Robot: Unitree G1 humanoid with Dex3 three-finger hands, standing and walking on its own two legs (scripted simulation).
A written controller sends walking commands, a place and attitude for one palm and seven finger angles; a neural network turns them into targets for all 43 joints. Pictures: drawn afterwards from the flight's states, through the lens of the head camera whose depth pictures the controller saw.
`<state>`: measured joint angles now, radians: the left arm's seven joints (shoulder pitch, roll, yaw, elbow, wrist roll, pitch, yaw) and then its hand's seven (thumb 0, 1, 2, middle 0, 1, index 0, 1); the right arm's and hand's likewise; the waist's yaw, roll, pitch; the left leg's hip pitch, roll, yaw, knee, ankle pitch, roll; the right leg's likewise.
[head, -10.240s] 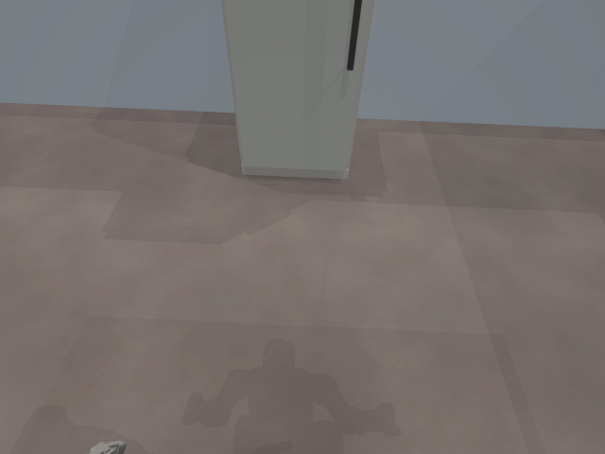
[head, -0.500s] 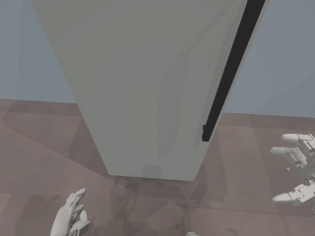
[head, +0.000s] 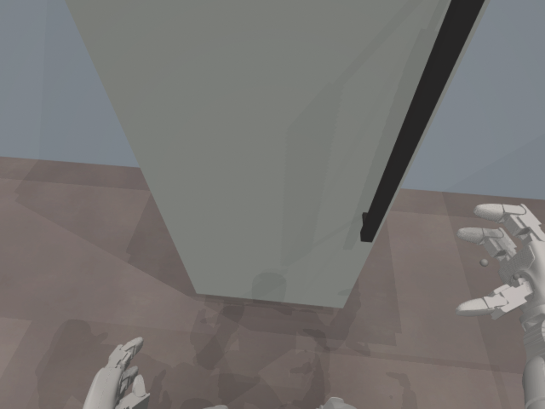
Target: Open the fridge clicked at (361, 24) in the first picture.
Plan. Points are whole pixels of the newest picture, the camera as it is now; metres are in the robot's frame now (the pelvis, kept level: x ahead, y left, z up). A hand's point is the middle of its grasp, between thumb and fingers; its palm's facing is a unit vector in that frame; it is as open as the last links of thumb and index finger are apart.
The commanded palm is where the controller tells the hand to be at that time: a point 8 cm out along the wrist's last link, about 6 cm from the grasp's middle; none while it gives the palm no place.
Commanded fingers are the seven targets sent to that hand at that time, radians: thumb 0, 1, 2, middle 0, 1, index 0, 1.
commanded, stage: move the hooked fingers beside the handle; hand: right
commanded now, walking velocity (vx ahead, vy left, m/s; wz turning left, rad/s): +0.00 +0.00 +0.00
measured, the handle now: (401, 139) +0.49 -0.15 +0.14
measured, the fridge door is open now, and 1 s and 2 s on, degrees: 0 0 0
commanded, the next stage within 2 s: feel for the door with the fingertips in 1.94 s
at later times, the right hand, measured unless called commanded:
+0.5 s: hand (451, 233) +0.37 -0.23 +0.07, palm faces +0.03 +1.00 -0.02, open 14.0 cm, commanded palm +0.34 -0.28 +0.07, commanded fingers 0.00 0.50 -0.30 0.30 1.20 0.30 1.20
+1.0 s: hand (437, 207) +0.41 -0.22 +0.07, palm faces +0.02 +1.00 -0.01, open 14.0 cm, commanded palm +0.39 -0.27 +0.07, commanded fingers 0.00 0.50 -0.30 0.30 1.20 0.30 1.20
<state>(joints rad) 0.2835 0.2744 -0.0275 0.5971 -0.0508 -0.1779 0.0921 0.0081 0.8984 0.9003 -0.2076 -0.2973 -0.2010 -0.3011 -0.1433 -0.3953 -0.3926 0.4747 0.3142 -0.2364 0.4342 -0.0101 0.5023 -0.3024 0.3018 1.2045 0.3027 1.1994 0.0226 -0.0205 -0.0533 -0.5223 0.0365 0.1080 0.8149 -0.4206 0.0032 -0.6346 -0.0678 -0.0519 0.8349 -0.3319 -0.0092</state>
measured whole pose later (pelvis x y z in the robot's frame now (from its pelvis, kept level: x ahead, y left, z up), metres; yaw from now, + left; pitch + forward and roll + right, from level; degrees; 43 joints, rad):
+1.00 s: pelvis +0.01 +0.01 -0.01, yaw +1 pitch +12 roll +1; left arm 0.33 0.27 -0.01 0.64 -0.04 -0.02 0.06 0.01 0.90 0.90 -0.21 -0.30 -0.20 -0.30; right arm -0.48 -0.41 -0.37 0.80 0.22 -0.32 0.34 -0.01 0.50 -0.30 0.30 1.20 0.30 1.20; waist 0.07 -0.01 -0.08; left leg -0.63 0.02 0.10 0.88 -0.45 0.01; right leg -0.74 -0.08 -0.05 0.89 -0.36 0.00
